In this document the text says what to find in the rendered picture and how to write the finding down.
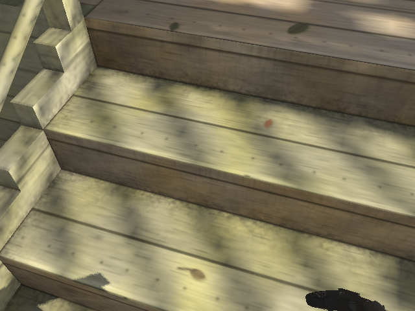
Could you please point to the robot right hand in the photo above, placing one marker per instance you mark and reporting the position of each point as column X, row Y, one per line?
column 342, row 300

